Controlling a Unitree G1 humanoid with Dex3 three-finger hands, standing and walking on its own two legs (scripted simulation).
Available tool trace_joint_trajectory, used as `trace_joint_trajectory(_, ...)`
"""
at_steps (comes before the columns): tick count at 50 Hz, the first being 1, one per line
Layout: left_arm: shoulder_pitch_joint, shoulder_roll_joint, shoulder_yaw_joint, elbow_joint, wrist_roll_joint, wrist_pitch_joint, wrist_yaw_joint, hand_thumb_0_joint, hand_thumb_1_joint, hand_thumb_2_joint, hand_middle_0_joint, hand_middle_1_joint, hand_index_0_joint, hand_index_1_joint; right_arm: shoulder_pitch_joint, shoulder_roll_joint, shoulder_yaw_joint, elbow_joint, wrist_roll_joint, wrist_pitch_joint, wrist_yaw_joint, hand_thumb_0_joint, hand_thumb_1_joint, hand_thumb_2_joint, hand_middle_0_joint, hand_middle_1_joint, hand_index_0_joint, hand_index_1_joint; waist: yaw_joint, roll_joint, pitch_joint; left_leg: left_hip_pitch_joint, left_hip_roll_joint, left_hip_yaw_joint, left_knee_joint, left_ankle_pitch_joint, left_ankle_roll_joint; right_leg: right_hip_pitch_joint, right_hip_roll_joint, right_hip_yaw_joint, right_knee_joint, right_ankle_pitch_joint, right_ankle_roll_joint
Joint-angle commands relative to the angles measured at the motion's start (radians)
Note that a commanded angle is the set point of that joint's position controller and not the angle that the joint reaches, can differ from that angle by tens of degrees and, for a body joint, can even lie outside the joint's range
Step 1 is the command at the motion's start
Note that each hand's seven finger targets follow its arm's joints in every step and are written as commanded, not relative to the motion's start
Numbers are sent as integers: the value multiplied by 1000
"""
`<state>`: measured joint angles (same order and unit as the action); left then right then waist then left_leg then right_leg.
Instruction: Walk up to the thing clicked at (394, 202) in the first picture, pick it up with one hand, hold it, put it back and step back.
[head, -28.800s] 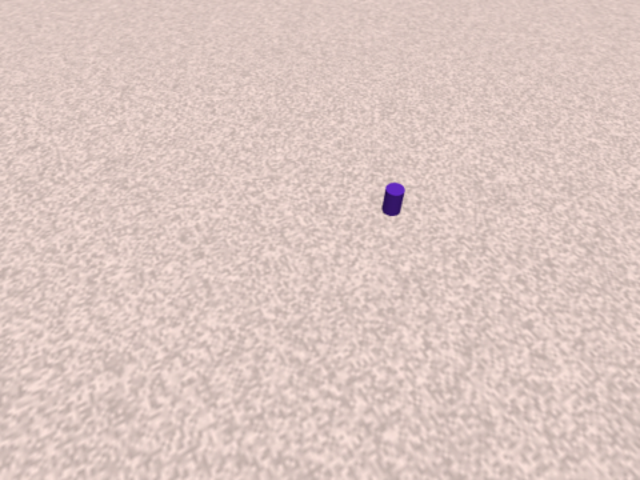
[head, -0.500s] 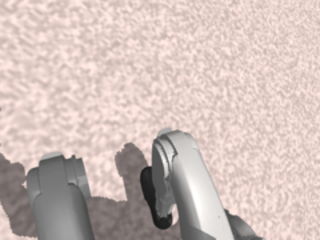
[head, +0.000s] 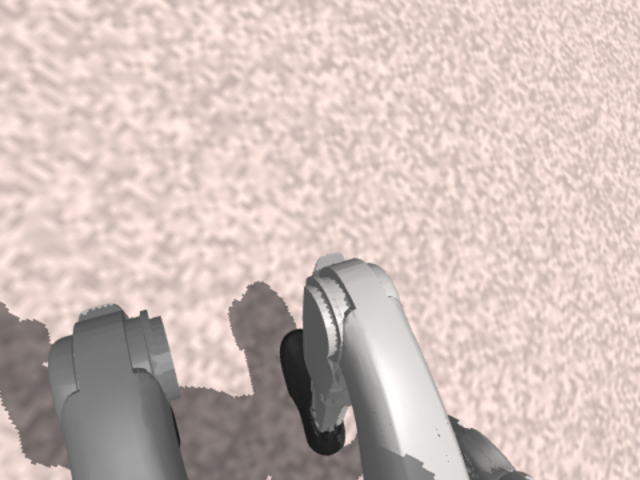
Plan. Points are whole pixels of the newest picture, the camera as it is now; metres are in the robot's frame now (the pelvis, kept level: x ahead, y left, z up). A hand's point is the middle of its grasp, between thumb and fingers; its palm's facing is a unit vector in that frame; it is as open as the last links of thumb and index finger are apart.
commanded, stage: close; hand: left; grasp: from above
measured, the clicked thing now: out of the picture +0.46 +0.36 -0.25
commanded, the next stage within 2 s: settle in 1.88 s
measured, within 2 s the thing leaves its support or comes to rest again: neither
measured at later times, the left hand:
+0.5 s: hand out of the picture +0.44 +0.34 -0.20, palm faces -0.44 -0.12 -0.89, open 11.0 cm
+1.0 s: hand out of the picture +0.44 +0.34 -0.20, palm faces -0.44 -0.12 -0.89, open 10.2 cm
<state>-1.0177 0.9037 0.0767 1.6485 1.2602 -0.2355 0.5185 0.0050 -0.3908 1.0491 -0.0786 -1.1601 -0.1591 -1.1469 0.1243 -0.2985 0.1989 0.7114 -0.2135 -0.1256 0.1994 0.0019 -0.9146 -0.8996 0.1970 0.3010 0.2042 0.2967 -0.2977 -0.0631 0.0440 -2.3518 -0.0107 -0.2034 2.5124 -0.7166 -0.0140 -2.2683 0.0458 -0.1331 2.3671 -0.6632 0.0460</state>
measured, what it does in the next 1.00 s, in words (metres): stands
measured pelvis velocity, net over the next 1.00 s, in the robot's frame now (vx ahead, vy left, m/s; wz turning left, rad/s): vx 0.00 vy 0.00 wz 0.00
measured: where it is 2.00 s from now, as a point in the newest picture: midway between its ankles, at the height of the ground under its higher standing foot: (245, 444)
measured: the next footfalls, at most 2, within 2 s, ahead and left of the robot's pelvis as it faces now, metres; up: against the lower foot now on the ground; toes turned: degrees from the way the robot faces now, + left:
none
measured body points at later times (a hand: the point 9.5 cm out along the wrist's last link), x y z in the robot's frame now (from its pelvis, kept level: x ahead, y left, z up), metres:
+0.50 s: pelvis +0.00 +0.00 +0.00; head +0.25 +0.11 +0.36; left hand +0.46 +0.35 -0.15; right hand +0.06 -0.26 -0.08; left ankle +0.06 +0.13 -0.28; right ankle +0.11 -0.12 -0.27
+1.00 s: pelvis +0.00 +0.00 +0.00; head +0.25 +0.11 +0.36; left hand +0.46 +0.35 -0.15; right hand +0.07 -0.26 -0.08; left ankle +0.06 +0.13 -0.28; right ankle +0.11 -0.12 -0.27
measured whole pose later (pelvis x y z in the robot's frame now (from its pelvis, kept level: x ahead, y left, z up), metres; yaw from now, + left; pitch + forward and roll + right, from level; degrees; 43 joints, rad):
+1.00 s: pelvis +0.00 +0.00 +0.00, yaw +0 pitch +31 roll -12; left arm -1.04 0.92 0.07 1.65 1.27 -0.25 0.51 0.00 -0.07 0.81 -0.32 -1.03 -0.49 -0.99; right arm 0.12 -0.31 0.20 0.70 -0.22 -0.12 0.19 0.00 -0.91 -0.90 0.20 0.30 0.20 0.30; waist -0.30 -0.06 0.05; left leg -2.35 -0.02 -0.20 2.51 -0.71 -0.01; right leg -2.26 0.04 -0.13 2.36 -0.67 0.05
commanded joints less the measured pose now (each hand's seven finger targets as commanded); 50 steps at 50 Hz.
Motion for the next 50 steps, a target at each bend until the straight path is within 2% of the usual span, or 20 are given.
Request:
trace_joint_trajectory(1,-169,112,-13,-9,-6,-16,0,0,-273,984,-200,-1146,-228,-1116,198,-281,-78,6,6,-1,-11,0,-903,-902,199,300,199,300,-51,325,-557,423,13,85,-279,174,34,329,39,-97,-207,198,-70)
trace_joint_trajectory(4,-209,198,18,-86,-6,-30,-1,0,-278,954,-200,-1141,-231,-1109,185,-299,-87,-6,5,2,-16,0,-907,-904,199,300,199,300,-19,362,-612,436,13,92,-276,183,35,363,39,-89,-207,199,-72)
trace_joint_trajectory(6,-154,151,5,-15,-1,-24,-4,0,-253,951,-212,-1139,-244,-1105,192,-288,-80,1,3,5,-13,0,-905,-903,199,300,199,300,-31,344,-581,434,12,86,-282,181,31,341,37,-97,-200,194,-73)
trace_joint_trajectory(8,-196,149,-1,-33,1,-32,-2,0,-226,957,-236,-1137,-267,-1105,200,-292,-78,-2,-1,5,-14,0,-904,-903,199,300,199,300,-50,345,-578,433,12,86,-274,175,35,342,40,-98,-210,198,-69)
trace_joint_trajectory(10,-165,172,16,-40,-2,-33,1,0,-207,953,-255,-1126,-285,-1094,193,-292,-80,3,2,9,-16,0,-905,-903,199,300,199,300,-20,350,-604,431,10,90,-285,179,34,366,40,-93,-208,196,-72)
trace_joint_trajectory(14,-147,118,-6,-13,3,-29,-4,0,-164,931,-280,-1108,-312,-1073,198,-285,-78,-3,0,8,-9,0,-904,-902,199,300,199,300,-42,354,-581,464,12,78,-286,203,27,328,36,-102,-196,216,-73)
trace_joint_trajectory(16,-182,162,9,-57,-2,-35,1,0,-163,939,-295,-1090,-321,-1062,190,-297,-87,0,2,9,-14,0,-904,-903,199,300,199,300,-24,360,-603,453,11,82,-287,184,31,338,38,-97,-204,200,-74)
trace_joint_trajectory(19,-148,124,-6,-7,1,-23,-2,0,-137,918,-308,-1084,-338,-1052,191,-285,-76,-5,1,5,-9,0,-906,-903,199,300,199,300,-41,334,-553,425,10,85,-280,178,33,324,37,-97,-207,198,-72)
trace_joint_trajectory(22,-195,182,16,-73,7,-31,4,0,-100,898,-335,-1072,-368,-1038,194,-298,-86,-1,1,7,-14,0,-905,-903,199,300,199,300,-20,377,-608,461,10,90,-281,189,31,337,36,-90,-205,203,-73)
trace_joint_trajectory(25,-150,134,-4,-2,8,-22,3,0,-78,868,-344,-1059,-380,-1021,192,-288,-81,1,-1,10,-12,0,-905,-903,199,300,199,300,-43,332,-573,430,11,92,-272,197,35,347,41,-91,-208,217,-69)
trace_joint_trajectory(29,-184,196,23,-48,8,-23,0,0,-55,866,-368,-1045,-402,-1009,192,-306,-83,-4,-3,6,-15,0,-907,-904,199,300,199,300,-20,360,-586,446,8,88,-286,175,32,329,35,-93,-208,185,-76)
trace_joint_trajectory(31,-179,177,12,-41,11,-19,-7,0,-21,850,-391,-1044,-429,-1006,184,-301,-87,-9,0,4,-15,0,-907,-904,199,300,199,300,-20,373,-567,462,11,77,-299,154,26,296,33,-96,-196,165,-79)
trace_joint_trajectory(32,-220,184,13,-111,8,-27,-4,0,-14,865,-398,-1054,-434,-1016,178,-303,-90,-22,0,5,-15,0,-908,-904,199,300,199,300,-13,405,-619,481,11,80,-298,176,24,321,35,-95,-195,185,-79)
trace_joint_trajectory(33,-158,153,12,-16,11,-15,-7,0,-2,854,-400,-1051,-438,-1010,196,-297,-82,-11,-2,7,-14,0,-907,-904,199,300,199,300,-24,370,-591,468,8,76,-293,176,25,310,31,-100,-192,185,-79)
trace_joint_trajectory(35,-160,140,4,-19,5,-19,-7,0,15,862,-411,-1043,-449,-1004,196,-292,-80,-14,0,8,-13,0,-904,-903,199,300,199,300,-38,337,-580,440,9,83,-278,183,32,325,36,-98,-204,199,-73)
trace_joint_trajectory(38,-187,180,15,-58,9,-23,-8,0,65,895,-464,-1037,-495,-1005,192,-299,-88,-7,1,11,-20,0,-905,-903,199,300,199,300,-17,359,-613,448,7,90,-278,186,33,330,34,-90,-204,196,-75)
trace_joint_trajectory(41,-160,135,-12,-8,9,-23,-10,0,111,879,-486,-1049,-524,-1010,195,-298,-82,-3,-2,11,-21,0,-905,-902,199,300,199,300,-44,315,-553,413,6,89,-275,170,37,330,38,-92,-212,188,-70)
trace_joint_trajectory(43,-194,166,-1,-49,11,-30,-5,0,126,883,-500,-1048,-538,-1010,187,-299,-82,-12,-1,6,-21,0,-906,-902,199,300,199,300,-27,341,-582,437,6,89,-274,181,35,334,37,-90,-209,194,-73)
trace_joint_trajectory(47,-192,151,-6,-21,10,-29,-5,0,172,921,-548,-1047,-577,-1016,203,-298,-77,1,-3,9,-20,0,-906,-903,199,300,199,300,-45,331,-586,442,8,81,-279,191,34,343,36,-96,-207,203,-71)
trace_joint_trajectory(50,-212,173,2,-57,11,-30,-2,0,61,825,-464,-1012,-502,-973,194,-298,-83,-10,0,6,-20,0,-908,-903,199,300,199,300,-30,354,-598,447,7,89,-282,184,33,348,36,-89,-210,194,-73)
